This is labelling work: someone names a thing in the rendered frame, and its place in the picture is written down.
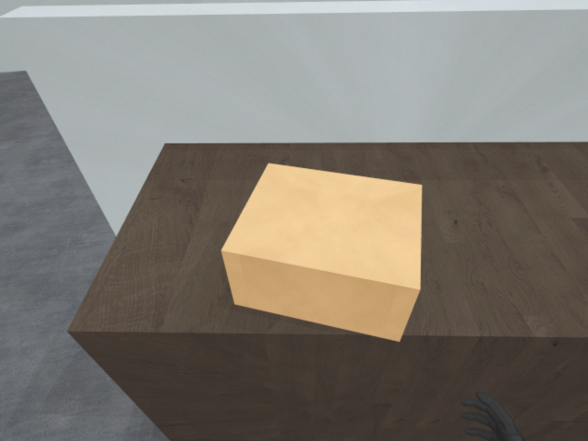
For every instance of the carton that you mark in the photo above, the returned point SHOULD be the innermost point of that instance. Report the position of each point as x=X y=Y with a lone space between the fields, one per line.
x=335 y=249

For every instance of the right robot hand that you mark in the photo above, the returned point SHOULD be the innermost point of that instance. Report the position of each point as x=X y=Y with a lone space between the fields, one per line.
x=502 y=425

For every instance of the pedestal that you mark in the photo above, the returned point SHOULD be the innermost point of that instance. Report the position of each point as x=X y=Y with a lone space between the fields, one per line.
x=503 y=305

